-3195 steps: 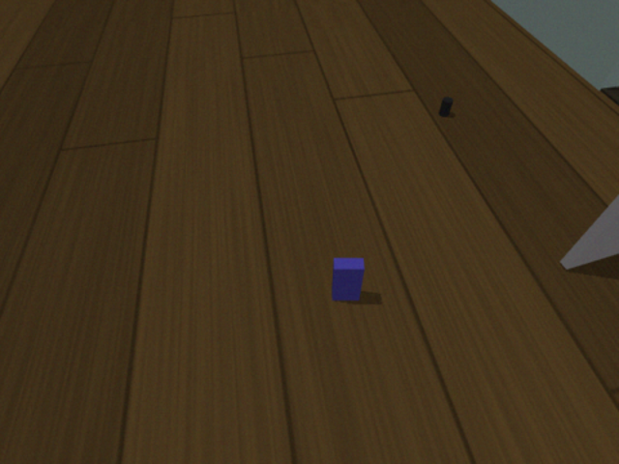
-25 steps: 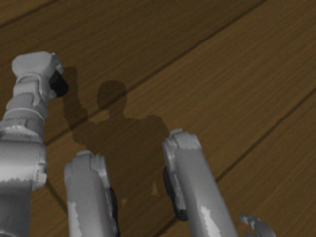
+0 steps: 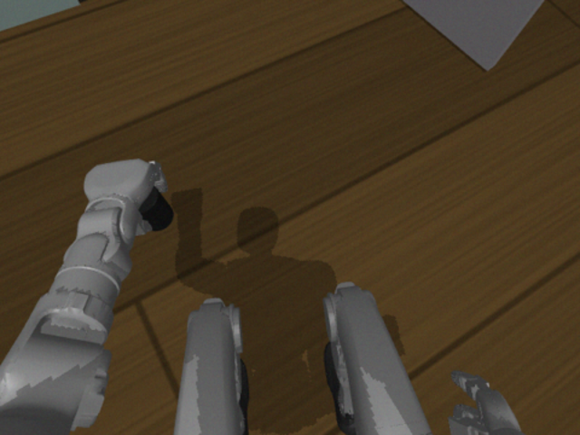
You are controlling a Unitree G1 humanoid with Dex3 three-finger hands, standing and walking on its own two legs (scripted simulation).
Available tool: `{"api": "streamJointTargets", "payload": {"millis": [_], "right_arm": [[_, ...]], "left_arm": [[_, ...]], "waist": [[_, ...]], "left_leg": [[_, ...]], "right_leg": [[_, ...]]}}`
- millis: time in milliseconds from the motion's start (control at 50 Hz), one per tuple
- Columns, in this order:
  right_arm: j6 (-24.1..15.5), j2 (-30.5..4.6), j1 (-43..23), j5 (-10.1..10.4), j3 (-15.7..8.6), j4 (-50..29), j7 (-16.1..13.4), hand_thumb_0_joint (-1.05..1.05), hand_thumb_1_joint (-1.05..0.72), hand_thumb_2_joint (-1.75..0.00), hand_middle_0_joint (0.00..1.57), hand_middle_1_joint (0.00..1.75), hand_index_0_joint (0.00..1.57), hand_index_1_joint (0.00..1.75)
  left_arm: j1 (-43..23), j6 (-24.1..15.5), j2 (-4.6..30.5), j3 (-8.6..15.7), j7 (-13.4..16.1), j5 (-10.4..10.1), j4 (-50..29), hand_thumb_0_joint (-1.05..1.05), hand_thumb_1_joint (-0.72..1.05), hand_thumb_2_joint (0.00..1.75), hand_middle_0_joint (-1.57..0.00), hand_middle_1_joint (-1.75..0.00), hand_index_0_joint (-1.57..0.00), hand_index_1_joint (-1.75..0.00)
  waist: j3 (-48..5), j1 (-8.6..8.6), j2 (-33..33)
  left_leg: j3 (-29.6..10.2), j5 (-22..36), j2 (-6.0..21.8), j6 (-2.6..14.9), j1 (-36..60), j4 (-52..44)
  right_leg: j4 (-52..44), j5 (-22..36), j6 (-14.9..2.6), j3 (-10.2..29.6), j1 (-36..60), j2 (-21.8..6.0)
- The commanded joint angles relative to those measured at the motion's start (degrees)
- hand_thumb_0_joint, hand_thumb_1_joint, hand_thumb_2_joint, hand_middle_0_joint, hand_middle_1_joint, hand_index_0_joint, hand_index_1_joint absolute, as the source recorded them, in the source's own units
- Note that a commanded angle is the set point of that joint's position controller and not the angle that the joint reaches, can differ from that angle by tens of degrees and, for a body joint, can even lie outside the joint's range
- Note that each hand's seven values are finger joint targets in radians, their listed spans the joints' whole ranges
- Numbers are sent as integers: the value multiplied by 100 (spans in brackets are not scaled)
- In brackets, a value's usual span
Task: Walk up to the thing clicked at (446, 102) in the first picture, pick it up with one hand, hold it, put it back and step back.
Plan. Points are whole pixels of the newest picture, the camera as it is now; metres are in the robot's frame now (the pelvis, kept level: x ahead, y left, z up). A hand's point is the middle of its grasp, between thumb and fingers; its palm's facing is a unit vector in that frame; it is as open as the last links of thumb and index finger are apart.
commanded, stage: lift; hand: left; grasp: from above
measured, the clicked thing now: (148, 207) +0.46 +0.21 -0.11
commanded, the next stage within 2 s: hold in 1.00 s
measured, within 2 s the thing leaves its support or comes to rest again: neither
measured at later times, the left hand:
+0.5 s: hand (79, 188) +0.39 +0.20 +0.10, palm faces -0.45 -0.07 -0.89, open 8.2 cm
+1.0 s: hand (33, 138) +0.40 +0.21 +0.17, palm faces -0.44 -0.07 -0.89, open 8.2 cm
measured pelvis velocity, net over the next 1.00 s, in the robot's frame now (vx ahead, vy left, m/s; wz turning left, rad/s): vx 0.08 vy -0.01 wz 0.01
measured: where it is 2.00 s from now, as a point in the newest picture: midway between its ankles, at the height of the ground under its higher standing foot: (291, 413)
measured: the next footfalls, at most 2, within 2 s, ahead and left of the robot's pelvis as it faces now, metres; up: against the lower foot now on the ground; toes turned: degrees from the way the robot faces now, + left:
none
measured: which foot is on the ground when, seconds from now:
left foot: down 0.00-1.00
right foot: down 0.00-1.00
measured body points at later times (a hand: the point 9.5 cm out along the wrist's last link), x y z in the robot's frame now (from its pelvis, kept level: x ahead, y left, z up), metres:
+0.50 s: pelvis +0.04 -0.01 +0.17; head +0.12 -0.01 +0.61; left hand +0.41 +0.21 +0.15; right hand +0.13 -0.27 +0.05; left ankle +0.09 +0.12 -0.46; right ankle +0.10 -0.14 -0.46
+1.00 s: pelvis +0.08 -0.01 +0.24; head +0.12 -0.01 +0.69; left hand +0.42 +0.21 +0.22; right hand +0.16 -0.27 +0.11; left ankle +0.09 +0.12 -0.46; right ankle +0.10 -0.14 -0.46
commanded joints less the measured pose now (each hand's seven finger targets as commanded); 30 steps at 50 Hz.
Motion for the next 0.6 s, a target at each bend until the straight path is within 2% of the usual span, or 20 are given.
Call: {"api": "streamJointTargets", "payload": {"millis": [0,20,60,80,120,140,160,200,220,260,280,320,360,400,480,500,580], "right_arm": [[-132,-969,618,73,-393,-329,-161,0,-91,-91,20,30,20,30],[-148,-876,573,85,-383,-348,-175,0,-91,-91,20,30,20,30],[-184,-807,525,125,-356,-320,-209,0,-92,-91,20,30,20,30],[-201,-814,485,142,-337,-290,-225,0,-91,-91,20,30,20,30],[-256,-728,462,166,-332,-258,-262,0,-92,-91,20,30,20,30],[-288,-748,460,182,-331,-199,-281,0,-92,-91,20,30,20,30],[-318,-721,424,189,-329,-189,-298,0,-92,-91,20,30,20,30],[-392,-679,408,201,-317,-162,-319,0,-92,-91,20,30,20,30],[-425,-678,418,210,-327,-181,-332,0,-92,-91,20,30,20,30],[-493,-646,371,217,-315,-179,-349,0,-92,-91,20,30,20,30],[-523,-622,360,224,-305,-210,-353,0,-92,-91,20,30,20,30],[-586,-635,356,236,-320,-205,-369,0,-92,-91,20,30,20,30],[-636,-595,409,234,-318,-191,-376,0,-92,-91,20,30,20,30],[-669,-603,444,240,-336,-173,-382,0,-92,-91,20,30,20,30],[-707,-572,551,236,-340,-91,-389,0,-92,-91,20,30,20,30],[-714,-603,591,225,-364,-60,-389,0,-91,-91,20,30,20,30],[-700,-606,670,222,-390,24,-364,0,-91,-91,20,30,20,30]], "left_arm": [[-1576,20,1107,381,154,19,-1416,0,59,61,-93,-67,-96,-64],[-1663,16,986,315,165,-19,-1764,0,60,63,-94,-70,-97,-67],[-1390,45,992,317,224,21,-1764,0,61,64,-96,-69,-98,-66],[-1310,46,1117,414,266,15,-1834,0,62,64,-97,-65,-100,-63],[-1062,44,849,269,261,-21,-1789,0,62,63,-98,-65,-100,-63],[-984,41,990,340,258,25,-1653,0,61,64,-98,-65,-100,-63],[-881,14,977,335,270,16,-1701,0,60,64,-97,-65,-99,-64],[-730,1,641,149,252,-1,-1532,0,60,64,-97,-65,-99,-63],[-625,-14,746,216,262,-17,-1499,0,59,66,-96,-66,-98,-65],[-485,-63,652,172,299,-62,-1407,0,58,64,-96,-65,-98,-63],[-406,-75,572,138,309,-83,-1282,0,60,63,-98,-64,-99,-62],[-356,-120,669,193,337,-59,-1289,0,61,64,-100,-62,-101,-61],[-232,-154,522,125,378,-38,-1224,0,62,62,-101,-61,-102,-60],[-172,-193,621,188,430,17,-1277,0,62,61,-99,-61,-101,-60],[-279,-235,529,174,568,58,-1285,0,65,63,-103,-61,-104,-60],[-282,-236,631,268,614,77,-1358,0,66,64,-103,-61,-104,-60],[-146,-185,524,217,729,98,-1186,0,65,63,-103,-57,-104,-57]], "waist": [[-3247,-120,552],[-3283,-120,610],[-3094,-96,516],[-2969,-47,504],[-2683,-120,362],[-2521,-90,230],[-2384,-62,242],[-2121,-107,158],[-2029,-47,82],[-1795,-10,46],[-1627,-43,-55],[-1596,36,15],[-1568,43,-14],[-1624,122,62],[-1587,64,33],[-1659,129,63],[-1504,126,-99]], "left_leg": [[144,291,-86,131,3140,-2330],[143,276,-68,142,3274,-2481],[157,258,-75,145,3560,-2771],[96,203,-53,127,3749,-2975],[152,273,-55,135,3991,-3202],[144,322,-49,139,4067,-3310],[154,346,-45,139,4157,-3448],[130,450,-18,129,4404,-3709],[146,430,-27,144,4464,-3829],[129,379,-16,138,4623,-4107],[141,332,-27,148,4635,-4214],[175,415,-14,138,4875,-4434],[211,635,-34,130,5115,-4608],[228,892,-30,108,5399,-4812],[293,1464,-52,105,5895,-5067],[310,1581,-43,106,6050,-5163],[328,1909,-58,110,6385,-5458]], "right_leg": [[-1980,447,-432,-343,2430,167],[-2097,488,-414,-324,2585,175],[-2414,463,-395,-279,2941,191],[-2529,434,-395,-284,3031,178],[-2882,465,-380,-236,3317,199],[-3019,477,-379,-207,3457,200],[-3157,499,-371,-186,3622,194],[-3401,599,-373,-169,3798,198],[-3578,573,-363,-131,4010,196],[-3840,535,-362,-99,4214,191],[-4004,467,-363,-63,4332,197],[-4243,525,-364,-25,4572,191],[-4474,683,-371,6,4868,198],[-4646,918,-360,4,5132,196],[-4962,1468,-343,8,5613,197],[-5056,1581,-339,19,5756,189],[-5423,1913,-307,73,6221,166]]}}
